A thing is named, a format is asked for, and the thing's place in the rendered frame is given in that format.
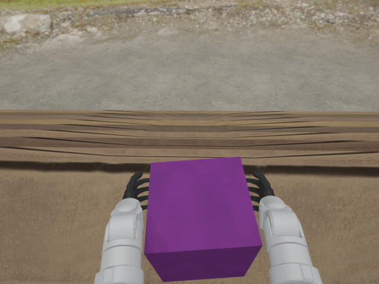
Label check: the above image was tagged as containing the left robot hand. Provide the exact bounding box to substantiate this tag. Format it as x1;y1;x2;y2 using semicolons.
123;171;150;210

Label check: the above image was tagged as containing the right robot hand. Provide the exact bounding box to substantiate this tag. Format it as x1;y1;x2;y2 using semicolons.
246;170;275;212

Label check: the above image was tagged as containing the carton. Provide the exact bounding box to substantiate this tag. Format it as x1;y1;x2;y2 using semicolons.
144;157;262;282

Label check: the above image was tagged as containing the robot left forearm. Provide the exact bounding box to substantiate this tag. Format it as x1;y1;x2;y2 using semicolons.
94;198;144;284

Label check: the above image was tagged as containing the robot right forearm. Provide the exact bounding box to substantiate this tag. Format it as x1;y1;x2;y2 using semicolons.
259;196;323;284

